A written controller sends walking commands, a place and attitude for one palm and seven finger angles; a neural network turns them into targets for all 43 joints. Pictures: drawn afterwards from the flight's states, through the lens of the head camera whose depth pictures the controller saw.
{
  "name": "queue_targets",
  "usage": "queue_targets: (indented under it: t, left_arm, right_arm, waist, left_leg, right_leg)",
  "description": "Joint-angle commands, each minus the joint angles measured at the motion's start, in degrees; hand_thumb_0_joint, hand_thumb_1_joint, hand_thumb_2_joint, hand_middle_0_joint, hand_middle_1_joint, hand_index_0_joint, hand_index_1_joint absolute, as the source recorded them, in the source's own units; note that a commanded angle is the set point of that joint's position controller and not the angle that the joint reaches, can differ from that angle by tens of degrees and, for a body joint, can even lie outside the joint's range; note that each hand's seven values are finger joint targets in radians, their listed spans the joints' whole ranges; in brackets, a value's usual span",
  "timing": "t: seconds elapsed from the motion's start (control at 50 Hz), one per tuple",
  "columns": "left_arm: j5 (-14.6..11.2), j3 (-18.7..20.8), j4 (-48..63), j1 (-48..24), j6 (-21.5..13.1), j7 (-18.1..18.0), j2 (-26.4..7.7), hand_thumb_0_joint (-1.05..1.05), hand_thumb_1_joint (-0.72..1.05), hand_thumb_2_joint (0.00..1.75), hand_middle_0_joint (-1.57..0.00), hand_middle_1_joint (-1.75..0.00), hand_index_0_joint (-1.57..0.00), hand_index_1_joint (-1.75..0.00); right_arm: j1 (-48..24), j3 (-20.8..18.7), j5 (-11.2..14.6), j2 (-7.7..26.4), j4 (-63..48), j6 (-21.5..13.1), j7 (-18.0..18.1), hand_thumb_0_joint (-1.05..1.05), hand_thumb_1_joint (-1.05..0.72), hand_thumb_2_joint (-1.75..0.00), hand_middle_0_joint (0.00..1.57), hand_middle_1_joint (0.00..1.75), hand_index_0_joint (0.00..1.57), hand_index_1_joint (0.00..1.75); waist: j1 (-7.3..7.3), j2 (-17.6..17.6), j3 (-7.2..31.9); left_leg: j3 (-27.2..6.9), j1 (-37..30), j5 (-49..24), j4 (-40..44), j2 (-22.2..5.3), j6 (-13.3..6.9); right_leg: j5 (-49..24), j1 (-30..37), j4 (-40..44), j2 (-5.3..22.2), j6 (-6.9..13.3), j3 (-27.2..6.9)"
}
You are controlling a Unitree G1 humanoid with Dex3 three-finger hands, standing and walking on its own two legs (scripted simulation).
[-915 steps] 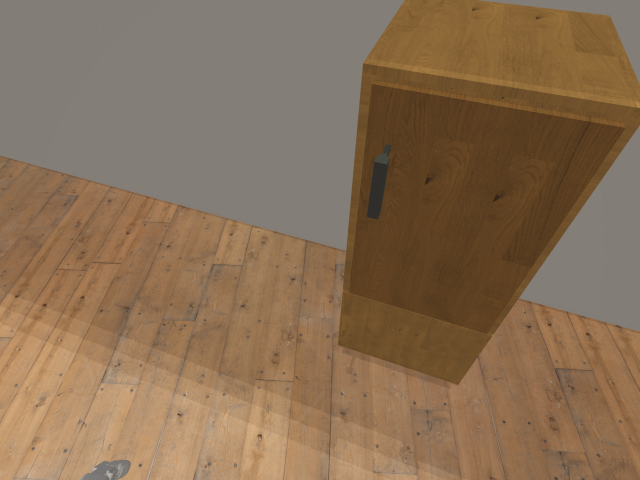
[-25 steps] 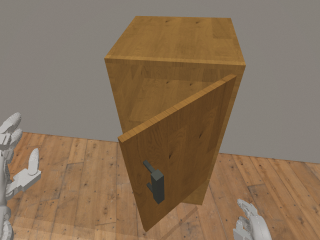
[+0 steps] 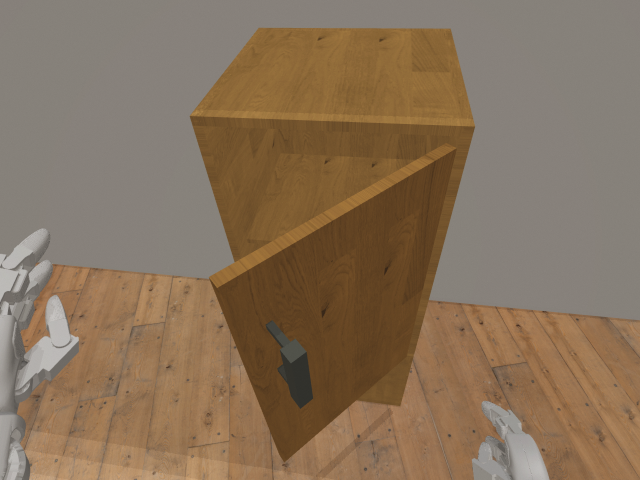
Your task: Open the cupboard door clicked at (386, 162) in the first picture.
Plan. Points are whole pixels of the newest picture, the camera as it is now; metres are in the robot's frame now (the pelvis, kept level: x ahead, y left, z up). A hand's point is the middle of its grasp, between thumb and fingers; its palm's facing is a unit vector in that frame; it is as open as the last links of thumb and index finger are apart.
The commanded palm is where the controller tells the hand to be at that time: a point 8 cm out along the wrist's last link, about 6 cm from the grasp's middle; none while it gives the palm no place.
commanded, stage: step back with the hand held close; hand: left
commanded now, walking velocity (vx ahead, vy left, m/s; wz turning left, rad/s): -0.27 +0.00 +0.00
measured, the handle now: (288, 364) +0.26 +0.08 +0.01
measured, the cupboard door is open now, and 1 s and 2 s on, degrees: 47 47 47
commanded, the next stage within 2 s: stop stepping back and stand still in 1.04 s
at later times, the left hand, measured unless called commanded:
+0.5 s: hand out of the picture +0.13 +0.30 +0.16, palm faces +0.37 -0.79 -0.50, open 7.4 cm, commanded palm +0.08 +0.34 +0.17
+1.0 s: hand out of the picture +0.03 +0.35 +0.17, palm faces +0.50 -0.77 -0.39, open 7.4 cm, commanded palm -0.04 +0.37 +0.17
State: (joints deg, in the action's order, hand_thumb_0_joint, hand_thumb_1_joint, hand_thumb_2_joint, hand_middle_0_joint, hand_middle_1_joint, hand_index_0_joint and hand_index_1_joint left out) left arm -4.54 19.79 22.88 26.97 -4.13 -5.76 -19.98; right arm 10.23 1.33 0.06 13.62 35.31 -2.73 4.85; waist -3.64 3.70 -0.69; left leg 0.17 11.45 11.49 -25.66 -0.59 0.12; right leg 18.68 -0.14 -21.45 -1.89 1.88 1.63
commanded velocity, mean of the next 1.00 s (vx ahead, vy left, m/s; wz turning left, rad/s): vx -0.31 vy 0.00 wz -0.02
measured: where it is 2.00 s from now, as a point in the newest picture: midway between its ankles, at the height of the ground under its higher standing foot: outside the picture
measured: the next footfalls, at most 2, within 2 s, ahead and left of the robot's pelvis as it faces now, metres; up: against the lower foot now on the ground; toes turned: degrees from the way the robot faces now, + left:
right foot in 1.12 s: -0.25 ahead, +0.01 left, +0.00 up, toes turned -8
left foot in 1.24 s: -0.07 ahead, +0.13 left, +0.00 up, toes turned -4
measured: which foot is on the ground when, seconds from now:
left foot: down 0.00-1.00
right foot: down 0.00-0.82, up 0.84-1.00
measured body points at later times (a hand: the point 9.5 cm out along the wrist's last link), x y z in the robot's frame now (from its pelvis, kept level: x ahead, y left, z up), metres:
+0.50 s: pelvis -0.07 +0.04 -0.01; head -0.05 +0.05 +0.44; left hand +0.11 +0.34 +0.18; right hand +0.10 -0.20 -0.08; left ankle +0.03 +0.13 -0.74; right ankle -0.07 -0.09 -0.74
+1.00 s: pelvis -0.17 +0.07 -0.01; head -0.15 +0.11 +0.44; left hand +0.00 +0.39 +0.19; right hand +0.02 -0.14 -0.08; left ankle -0.02 +0.13 -0.74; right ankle -0.25 -0.06 -0.67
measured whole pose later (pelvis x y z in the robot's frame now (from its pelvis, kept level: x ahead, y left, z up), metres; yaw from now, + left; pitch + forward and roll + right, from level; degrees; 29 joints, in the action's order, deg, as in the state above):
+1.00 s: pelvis -0.17 +0.07 -0.01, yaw +2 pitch +1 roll -5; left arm -3.1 26.1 32.8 27.5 -10.1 -10.1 -24.1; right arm 9.0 -0.1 -0.9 9.4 35.5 -5.0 1.7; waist -1.1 0.9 -1.9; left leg 0.9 26.1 -1.1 -23.8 -1.4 -4.4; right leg 29.4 -18.7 -55.9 -6.2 0.4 1.3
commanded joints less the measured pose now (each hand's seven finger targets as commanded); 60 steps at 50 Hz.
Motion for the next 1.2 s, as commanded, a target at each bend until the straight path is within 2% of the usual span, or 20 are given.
queue_targets:
  t: [0.0, 0.1, 0.3, 0.5, 0.6, 0.68, 0.72, 0.74, 0.78, 0.8, 0.82, 0.88, 0.94, 1.02, 1.06, 1.1, 1.12, 1.14, 1.16, 1.18]
  left_arm:
    - [0.82, 9.33, 9.43, -2.39, -5.67, -0.70, -13.39, 0.00, 0.90, 0.90, -0.20, -0.30, -0.20, -0.30]
    - [0.71, 9.39, 13.17, 3.11, -4.72, -1.13, -13.34, 0.00, 0.90, 0.90, -0.20, -0.30, -0.20, -0.30]
    - [-0.08, 12.38, 17.45, 5.92, -5.92, -2.92, -16.00, 0.00, 0.90, 0.90, -0.20, -0.30, -0.20, -0.30]
    - [1.71, 13.03, 17.74, 4.82, -8.94, -3.61, -14.03, 0.00, 0.90, 0.90, -0.20, -0.30, -0.20, -0.30]
    - [1.27, 12.89, 20.89, 6.19, -9.58, -3.67, -14.43, 0.00, 0.90, 0.90, -0.20, -0.30, -0.20, -0.30]
    - [1.42, 11.23, 19.39, 3.30, -9.61, -5.04, -13.80, 0.00, 0.90, 0.90, -0.20, -0.30, -0.20, -0.30]
    - [1.96, 9.33, 18.25, -1.12, -8.76, -5.61, -12.97, 0.00, 0.90, 0.90, -0.20, -0.30, -0.20, -0.30]
    - [1.97, 9.77, 17.77, -3.34, -8.66, -5.67, -13.82, 0.00, 0.90, 0.90, -0.20, -0.30, -0.20, -0.30]
    - [2.50, 11.05, 19.51, -6.26, -9.68, -5.50, -15.70, 0.00, 0.90, 0.90, -0.20, -0.30, -0.20, -0.30]
    - [2.64, 12.58, 20.00, -4.84, -10.40, -5.41, -15.21, 0.00, 0.90, 0.90, -0.20, -0.30, -0.20, -0.30]
    - [3.12, 14.09, 20.67, -5.39, -10.74, -5.24, -15.64, 0.00, 0.90, 0.90, -0.20, -0.30, -0.20, -0.30]
    - [1.81, 13.41, 22.13, -1.85, -10.84, -4.83, -14.96, 0.00, 0.90, 0.90, -0.20, -0.30, -0.20, -0.30]
    - [1.21, 9.63, 24.49, 0.73, -9.72, -4.88, -12.19, 0.00, 0.90, 0.90, -0.20, -0.30, -0.20, -0.30]
    - [-0.34, 10.37, 21.83, 2.00, -9.50, -4.24, -13.68, 0.00, 0.90, 0.90, -0.20, -0.30, -0.20, -0.30]
    - [-0.67, 11.40, 20.09, 1.79, -10.41, -3.41, -15.50, 0.00, 0.90, 0.90, -0.20, -0.30, -0.20, -0.30]
    - [-0.84, 13.14, 22.73, -0.62, -11.88, -3.56, -18.69, 0.00, 0.90, 0.90, -0.20, -0.30, -0.20, -0.30]
    - [-0.08, 15.13, 22.57, -2.31, -12.34, -3.82, -21.08, 0.00, 0.90, 0.90, -0.20, -0.30, -0.20, -0.30]
    - [0.11, 10.08, 17.50, -1.17, -10.25, -2.65, -15.35, 0.00, 0.90, 0.90, -0.20, -0.30, -0.20, -0.30]
    - [0.23, 10.56, 17.11, -0.54, -8.69, -2.47, -14.94, 0.00, 0.90, 0.90, -0.20, -0.30, -0.20, -0.30]
    - [-0.29, 12.02, 16.64, -0.27, -7.52, -2.61, -16.35, 0.00, 0.90, 0.90, -0.20, -0.30, -0.20, -0.30]
  right_arm:
    - [-6.69, -3.01, 0.21, 5.61, -10.27, 0.09, 0.50, 0.00, -0.90, -0.90, 0.20, 0.30, 0.20, 0.30]
    - [-6.52, -3.67, 0.84, 5.79, -12.77, 3.10, 0.15, 0.00, -0.90, -0.90, 0.20, 0.30, 0.20, 0.30]
    - [-6.26, -4.02, 1.08, 5.69, -14.52, 3.43, 0.67, 0.00, -0.90, -0.90, 0.20, 0.30, 0.20, 0.30]
    - [-5.85, -4.43, 0.37, 7.31, -14.14, -0.92, 0.74, 0.00, -0.90, -0.90, 0.20, 0.30, 0.20, 0.30]
    - [-4.46, -4.67, 0.40, 6.08, -13.41, -2.66, 0.00, 0.00, -0.90, -0.90, 0.20, 0.30, 0.20, 0.30]
    - [-1.98, -5.36, -0.32, 5.83, -8.94, -2.64, -0.21, 0.00, -0.90, -0.90, 0.20, 0.30, 0.20, 0.30]
    - [-2.26, -4.79, -0.13, 5.24, -8.43, -2.13, -0.15, 0.00, -0.90, -0.90, 0.20, 0.30, 0.20, 0.30]
    - [-3.18, -4.48, -0.08, 5.34, -8.45, -2.21, 0.29, 0.00, -0.90, -0.90, 0.20, 0.30, 0.20, 0.30]
    - [-6.42, -4.44, -0.10, 7.25, -9.73, -3.05, 1.49, 0.00, -0.90, -0.90, 0.20, 0.30, 0.20, 0.30]
    - [-6.29, -4.06, -0.34, 6.83, -9.87, -3.94, 1.37, 0.00, -0.90, -0.90, 0.20, 0.30, 0.20, 0.30]
    - [-5.65, -4.77, -1.03, 6.41, -9.61, -4.63, 1.03, 0.00, -0.90, -0.90, 0.20, 0.30, 0.20, 0.30]
    - [-5.99, -5.95, -0.80, 5.54, -8.77, -5.53, -1.43, 0.00, -0.90, -0.90, 0.20, 0.30, 0.20, 0.30]
    - [-5.87, -5.14, -0.49, 4.73, -7.95, -5.55, -3.01, 0.00, -0.90, -0.90, 0.20, 0.30, 0.20, 0.30]
    - [-4.29, -4.28, -1.23, 4.05, -6.75, -5.23, -3.37, 0.00, -0.90, -0.90, 0.20, 0.30, 0.20, 0.30]
    - [-2.68, -4.17, -1.54, 3.60, -5.92, -3.64, -3.35, 0.00, -0.90, -0.90, 0.20, 0.30, 0.20, 0.30]
    - [-3.85, -3.26, -1.20, 2.65, -5.58, -2.69, -2.62, 0.00, -0.90, -0.90, 0.20, 0.30, 0.20, 0.30]
    - [-5.92, -2.12, -1.91, 2.73, -6.61, -3.69, -2.27, 0.00, -0.90, -0.90, 0.20, 0.30, 0.20, 0.30]
    - [-4.22, -3.64, -0.08, 3.51, -6.28, -3.79, -1.72, 0.00, -0.90, -0.90, 0.20, 0.30, 0.20, 0.30]
    - [-4.77, -3.74, 0.53, 4.42, -7.93, -3.70, -1.35, 0.00, -0.90, -0.90, 0.20, 0.30, 0.20, 0.30]
    - [-5.22, -3.05, 0.80, 4.24, -7.73, -3.43, -0.85, 0.00, -0.90, -0.90, 0.20, 0.30, 0.20, 0.30]
  waist:
    - [2.61, -6.58, 4.72]
    - [2.74, -2.94, 10.01]
    - [3.00, 0.28, 8.96]
    - [2.79, 8.85, 3.62]
    - [3.12, 1.54, 6.13]
    - [4.71, -9.31, 4.91]
    - [5.52, -12.00, 2.16]
    - [5.45, -10.69, -0.23]
    - [4.52, 5.19, -3.75]
    - [3.76, 14.33, 2.05]
    - [3.82, 14.90, 5.42]
    - [2.61, 5.26, 9.49]
    - [3.15, 10.92, 10.82]
    - [2.99, 12.05, 12.52]
    - [3.66, 3.16, 10.74]
    - [3.97, -8.83, 8.89]
    - [3.38, -7.99, 8.08]
    - [4.57, -17.25, 8.13]
    - [4.73, -17.30, 5.31]
    - [5.43, -10.78, 4.02]
  left_leg:
    - [1.39, -9.16, -20.45, -4.70, -0.50, -3.57]
    - [1.50, -10.13, -27.05, -4.12, -2.12, -3.30]
    - [-1.56, -3.65, -18.57, -0.64, -3.94, -2.45]
    - [-11.35, 22.95, 26.06, 15.62, -9.08, -4.96]
    - [-7.31, 14.72, 19.84, 7.41, -4.80, -2.53]
    - [-0.84, -2.61, 8.09, -19.98, 1.33, 0.78]
    - [-1.66, -1.69, 7.47, -18.21, 0.58, 0.25]
    - [-2.37, -0.03, 7.78, -10.43, -0.08, -0.06]
    - [-13.42, 10.11, 15.54, 8.71, -8.45, -3.23]
    - [-24.27, 20.20, 32.35, 20.21, -16.14, -6.24]
    - [-27.61, 25.17, 37.01, 24.29, -19.63, -8.43]
    - [-16.90, 14.53, 21.44, 16.86, -15.89, -6.84]
    - [-10.30, 9.24, 18.70, 18.75, -12.54, -3.76]
    - [-8.34, 3.33, 12.21, 19.95, -11.17, 1.79]
    - [-1.72, -1.56, 2.55, 6.86, -7.44, 4.79]
    - [0.81, -5.21, 5.40, -18.57, -1.42, 3.67]
    - [1.70, 0.18, 8.59, -21.33, -1.03, 3.22]
    - [-1.19, 3.12, 7.55, -24.76, 0.82, 2.20]
    - [-1.11, 4.42, 5.37, -21.07, -0.11, 1.25]
    - [-0.13, 2.15, 0.78, -13.70, 0.23, 0.81]
  right_leg:
    - [-41.61, -11.50, 2.64, 6.00, -5.67, -2.12]
    - [-39.58, -10.53, -0.43, 5.34, -6.03, -1.89]
    - [-22.60, -11.94, -1.31, 4.07, -3.42, -2.98]
    - [-0.13, -1.06, -11.19, -1.50, -2.20, -1.21]
    - [5.69, -10.16, -3.40, 0.70, -0.11, -4.57]
    - [12.37, -35.01, 9.35, 14.02, 6.23, -17.42]
    - [5.55, -35.00, 6.22, 14.29, 4.86, -14.02]
    - [4.16, -33.63, 3.37, 11.37, 2.79, -10.84]
    - [5.30, -27.54, -8.50, 1.48, -2.35, -3.95]
    - [6.21, -13.92, -24.75, -3.20, -3.21, -1.79]
    - [7.67, -8.15, -38.76, -5.15, -3.04, -3.31]
    - [9.26, -15.34, -43.61, -4.10, -1.78, -3.43]
    - [12.40, -14.90, -34.90, -4.40, -0.92, 1.52]
    - [14.73, -9.46, -11.18, -4.47, 1.29, 3.73]
    - [7.55, -12.45, 8.85, 2.36, 3.69, -2.33]
    - [-12.96, -25.62, 12.95, 18.33, 7.65, -13.57]
    - [-28.35, -22.69, 8.17, 19.61, 7.13, -10.79]
    - [-27.55, -20.72, 2.37, 16.37, 6.46, -7.26]
    - [-29.55, -18.62, -0.46, 14.16, 5.44, -5.79]
    - [-25.80, -19.75, -3.63, 12.07, 3.19, -3.76]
